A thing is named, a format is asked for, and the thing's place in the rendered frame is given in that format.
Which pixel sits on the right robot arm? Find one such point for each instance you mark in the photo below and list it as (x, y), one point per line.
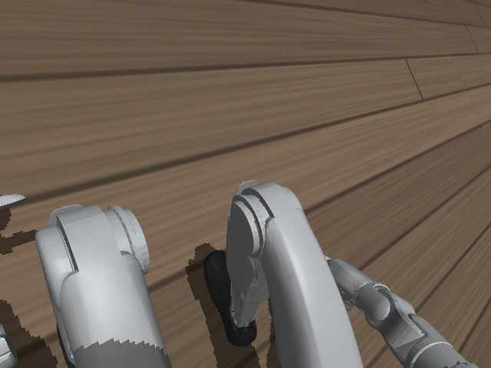
(413, 341)

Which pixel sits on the left robot arm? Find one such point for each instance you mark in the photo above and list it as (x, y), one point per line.
(8, 355)

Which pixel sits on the left robot hand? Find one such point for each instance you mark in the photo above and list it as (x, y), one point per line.
(8, 201)

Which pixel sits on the right robot foot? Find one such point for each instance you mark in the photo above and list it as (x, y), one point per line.
(219, 286)

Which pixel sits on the left robot foot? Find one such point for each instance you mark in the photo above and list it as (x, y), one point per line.
(70, 365)

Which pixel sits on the right robot hand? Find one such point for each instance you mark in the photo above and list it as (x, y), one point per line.
(349, 279)

